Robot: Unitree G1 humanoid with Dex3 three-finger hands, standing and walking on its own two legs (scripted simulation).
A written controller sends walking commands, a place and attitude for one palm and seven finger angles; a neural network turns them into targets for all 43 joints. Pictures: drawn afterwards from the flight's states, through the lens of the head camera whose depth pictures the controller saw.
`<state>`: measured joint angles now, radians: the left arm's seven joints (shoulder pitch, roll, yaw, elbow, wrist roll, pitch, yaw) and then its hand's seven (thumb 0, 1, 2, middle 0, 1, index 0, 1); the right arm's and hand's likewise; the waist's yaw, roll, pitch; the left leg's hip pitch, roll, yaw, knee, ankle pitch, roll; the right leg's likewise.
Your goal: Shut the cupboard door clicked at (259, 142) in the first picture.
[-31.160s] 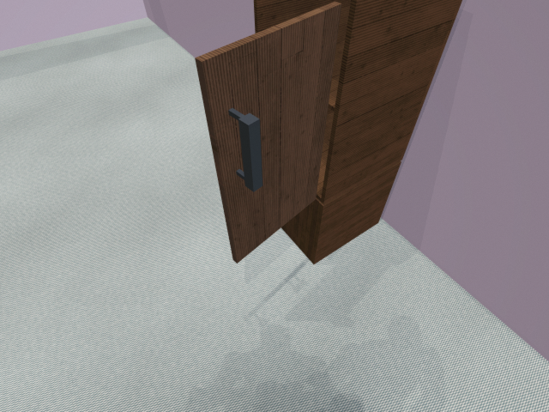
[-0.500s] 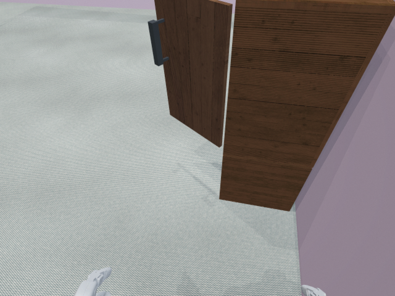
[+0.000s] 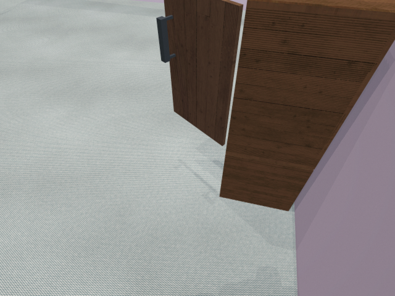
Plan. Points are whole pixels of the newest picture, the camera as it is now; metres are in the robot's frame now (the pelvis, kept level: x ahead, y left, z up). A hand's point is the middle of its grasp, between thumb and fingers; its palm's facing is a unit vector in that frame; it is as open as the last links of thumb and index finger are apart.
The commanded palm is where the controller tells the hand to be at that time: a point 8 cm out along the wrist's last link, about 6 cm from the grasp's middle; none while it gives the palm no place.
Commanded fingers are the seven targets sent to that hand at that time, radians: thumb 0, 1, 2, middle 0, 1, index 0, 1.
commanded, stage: let the arm hang, fingers relaxed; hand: left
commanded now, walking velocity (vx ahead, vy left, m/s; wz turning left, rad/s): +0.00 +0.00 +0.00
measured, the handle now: (167, 39) +1.00 +0.17 +0.06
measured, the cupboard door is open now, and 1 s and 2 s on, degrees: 57 57 57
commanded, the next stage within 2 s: look to check the result in 0.38 s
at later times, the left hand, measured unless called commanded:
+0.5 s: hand out of the picture +0.00 +0.16 -0.18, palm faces +0.02 -0.98 -0.17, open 7.4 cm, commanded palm none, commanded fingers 0.00 0.90 0.90 -0.20 -0.30 -0.20 -0.30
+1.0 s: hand out of the picture +0.01 +0.16 -0.18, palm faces +0.01 -0.98 -0.18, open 7.4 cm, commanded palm none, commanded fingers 0.00 0.90 0.90 -0.20 -0.30 -0.20 -0.30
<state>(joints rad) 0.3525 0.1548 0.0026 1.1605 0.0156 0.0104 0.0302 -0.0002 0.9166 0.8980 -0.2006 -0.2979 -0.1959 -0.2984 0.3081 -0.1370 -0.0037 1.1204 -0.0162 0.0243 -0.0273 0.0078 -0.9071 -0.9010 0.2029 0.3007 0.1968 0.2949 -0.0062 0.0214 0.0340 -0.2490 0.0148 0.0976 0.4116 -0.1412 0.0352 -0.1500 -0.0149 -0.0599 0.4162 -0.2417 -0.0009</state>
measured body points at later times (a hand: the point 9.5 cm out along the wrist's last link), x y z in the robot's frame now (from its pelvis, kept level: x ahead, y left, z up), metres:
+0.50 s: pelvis +0.01 -0.01 +0.00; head +0.01 +0.00 +0.45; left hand +0.00 +0.21 -0.16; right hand -0.02 -0.22 -0.16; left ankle +0.05 +0.10 -0.74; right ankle -0.01 -0.12 -0.74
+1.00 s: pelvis +0.02 -0.01 +0.00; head +0.03 -0.01 +0.45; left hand +0.01 +0.21 -0.16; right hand +0.03 -0.23 -0.16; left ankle +0.05 +0.10 -0.74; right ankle -0.01 -0.12 -0.74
